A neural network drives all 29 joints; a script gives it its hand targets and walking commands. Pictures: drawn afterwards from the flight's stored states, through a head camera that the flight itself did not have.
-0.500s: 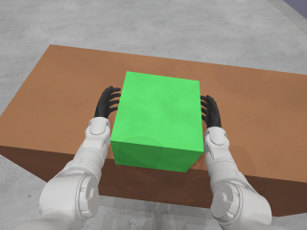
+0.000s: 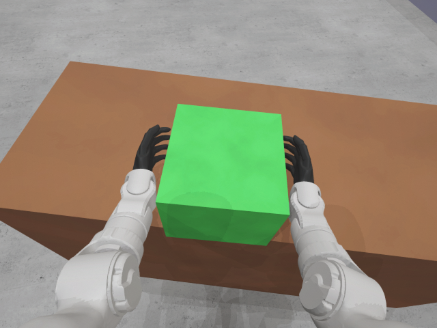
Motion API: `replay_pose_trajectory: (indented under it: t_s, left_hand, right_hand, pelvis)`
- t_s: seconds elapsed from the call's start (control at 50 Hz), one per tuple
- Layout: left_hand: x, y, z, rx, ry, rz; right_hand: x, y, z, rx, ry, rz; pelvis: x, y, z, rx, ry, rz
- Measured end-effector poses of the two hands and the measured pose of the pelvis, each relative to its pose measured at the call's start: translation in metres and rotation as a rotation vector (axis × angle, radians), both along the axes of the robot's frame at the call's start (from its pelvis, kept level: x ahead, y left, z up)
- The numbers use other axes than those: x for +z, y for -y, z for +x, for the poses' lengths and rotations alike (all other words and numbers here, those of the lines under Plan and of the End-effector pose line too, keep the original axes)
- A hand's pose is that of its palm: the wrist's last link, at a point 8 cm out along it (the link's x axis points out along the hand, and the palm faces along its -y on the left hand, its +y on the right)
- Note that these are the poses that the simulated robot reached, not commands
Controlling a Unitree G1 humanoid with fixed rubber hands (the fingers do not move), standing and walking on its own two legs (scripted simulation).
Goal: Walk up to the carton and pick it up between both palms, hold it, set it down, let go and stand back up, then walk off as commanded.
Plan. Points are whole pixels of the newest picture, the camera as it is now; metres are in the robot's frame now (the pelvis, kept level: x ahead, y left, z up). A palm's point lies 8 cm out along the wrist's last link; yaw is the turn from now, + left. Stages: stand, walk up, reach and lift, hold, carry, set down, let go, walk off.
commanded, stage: set down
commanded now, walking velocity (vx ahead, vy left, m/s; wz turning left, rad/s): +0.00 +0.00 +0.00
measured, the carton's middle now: (222, 176) +0.41 -0.01 -0.01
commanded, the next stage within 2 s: none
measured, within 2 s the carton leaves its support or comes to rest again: neither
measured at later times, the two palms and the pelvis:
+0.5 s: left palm (147, 156) +0.43 +0.14 +0.03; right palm (301, 171) +0.41 -0.17 +0.02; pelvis +0.01 +0.00 +0.00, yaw +0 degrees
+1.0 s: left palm (145, 170) +0.40 +0.14 +0.02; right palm (303, 182) +0.38 -0.17 +0.01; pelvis +0.00 -0.01 +0.00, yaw +0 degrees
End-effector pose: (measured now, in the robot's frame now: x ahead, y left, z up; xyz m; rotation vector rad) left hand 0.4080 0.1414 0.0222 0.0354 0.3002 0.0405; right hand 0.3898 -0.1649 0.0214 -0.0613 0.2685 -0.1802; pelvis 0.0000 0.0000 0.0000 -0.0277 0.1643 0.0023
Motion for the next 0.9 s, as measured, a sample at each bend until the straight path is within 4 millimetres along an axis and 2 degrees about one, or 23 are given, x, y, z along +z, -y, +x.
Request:
replay_pose_trajectory:
  t_s: [0.3,0.52,0.78,0.9]
  left_hand:
    - [0.007,0.003,0.010,0.028,-0.003,-0.001]
    - [0.007,0.003,0.017,0.018,-0.010,-0.013]
    - [0.006,0.003,0.016,0.019,-0.004,-0.016]
    - [0.001,0.002,0.007,0.025,-0.008,-0.013]
  right_hand:
    - [-0.002,0.002,0.009,-0.023,-0.044,0.107]
    - [-0.003,0.004,0.016,-0.002,-0.070,0.092]
    - [-0.005,0.005,0.012,0.023,-0.059,0.065]
    - [-0.007,0.006,0.005,0.042,-0.049,0.048]
  pelvis:
    - [-0.001,0.004,0.004,-0.004,-0.049,-0.001]
    - [-0.002,0.003,0.007,-0.006,-0.096,-0.003]
    - [-0.002,0.003,0.006,-0.006,-0.101,-0.002]
    - [-0.002,0.006,0.003,-0.006,-0.097,0.001]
